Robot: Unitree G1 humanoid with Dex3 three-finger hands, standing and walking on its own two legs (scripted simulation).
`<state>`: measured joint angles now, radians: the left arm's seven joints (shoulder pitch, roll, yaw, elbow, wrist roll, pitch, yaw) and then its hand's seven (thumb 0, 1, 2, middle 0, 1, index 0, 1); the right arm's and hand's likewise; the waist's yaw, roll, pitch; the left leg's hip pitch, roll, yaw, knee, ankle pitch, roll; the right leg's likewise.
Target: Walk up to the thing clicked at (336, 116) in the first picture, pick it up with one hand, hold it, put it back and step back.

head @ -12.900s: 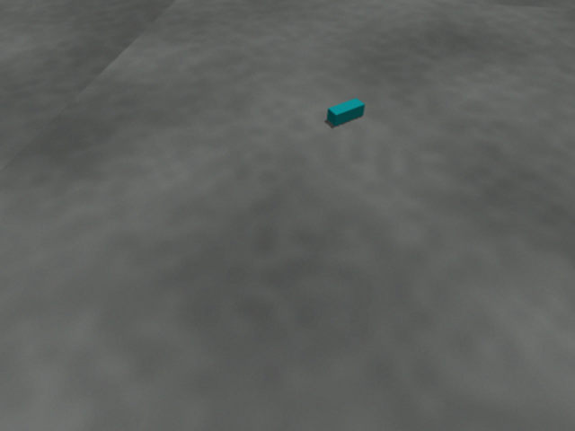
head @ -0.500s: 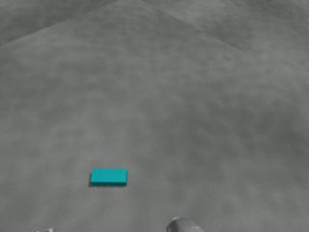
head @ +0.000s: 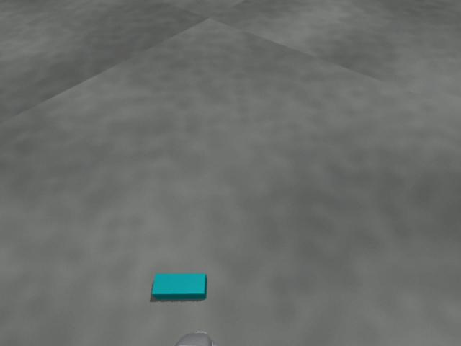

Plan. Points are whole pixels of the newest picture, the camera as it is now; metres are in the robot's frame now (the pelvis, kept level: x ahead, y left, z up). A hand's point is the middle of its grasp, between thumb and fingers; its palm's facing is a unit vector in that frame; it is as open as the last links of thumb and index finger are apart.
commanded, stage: walk up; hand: left
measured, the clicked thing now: (180, 286) +0.44 +0.26 -0.73
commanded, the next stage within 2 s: none
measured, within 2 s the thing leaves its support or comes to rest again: neither
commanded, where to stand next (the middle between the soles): +0.06 +0.01 m, yaw +0 degrees
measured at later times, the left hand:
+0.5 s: hand out of the picture +0.00 +0.27 -0.16, palm faces -0.01 -0.91 -0.41, open 7.4 cm
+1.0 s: hand out of the picture +0.06 +0.25 -0.14, palm faces +0.02 -0.93 -0.37, open 7.4 cm
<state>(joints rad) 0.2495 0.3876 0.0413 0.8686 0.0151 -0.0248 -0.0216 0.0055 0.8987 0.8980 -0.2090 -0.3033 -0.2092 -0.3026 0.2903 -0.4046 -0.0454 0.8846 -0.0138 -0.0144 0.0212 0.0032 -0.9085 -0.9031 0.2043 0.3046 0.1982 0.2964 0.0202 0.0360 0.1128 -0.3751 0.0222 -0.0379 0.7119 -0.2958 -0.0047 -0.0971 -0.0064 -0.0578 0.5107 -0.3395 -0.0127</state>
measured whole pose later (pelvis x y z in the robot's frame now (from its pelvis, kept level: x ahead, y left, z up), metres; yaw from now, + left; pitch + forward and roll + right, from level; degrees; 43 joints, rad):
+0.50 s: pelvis -0.04 +0.00 -0.01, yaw +1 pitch -3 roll +0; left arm 0.23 0.37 0.04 0.95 0.05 -0.02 0.00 0.01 0.90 0.90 -0.21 -0.30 -0.21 -0.30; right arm 0.13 -0.41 -0.06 0.89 -0.01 0.03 0.02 0.00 -0.91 -0.90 0.20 0.30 0.20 0.30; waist 0.03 0.03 0.12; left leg -0.39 -0.02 -0.06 0.84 -0.48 0.00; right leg -0.25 -0.04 0.00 0.68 -0.38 0.01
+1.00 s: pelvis -0.04 +0.00 -0.01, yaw +3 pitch -3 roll +0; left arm 0.14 0.34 0.02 0.96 0.03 -0.03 -0.02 0.01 0.90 0.90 -0.21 -0.30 -0.21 -0.30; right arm 0.24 -0.39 -0.03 1.00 -0.01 0.01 0.02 0.00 -0.91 -0.90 0.20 0.30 0.20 0.30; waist 0.00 0.04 0.07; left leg -0.25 0.00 -0.06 0.66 -0.43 0.01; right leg -0.29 -0.03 -0.05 0.59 -0.25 -0.01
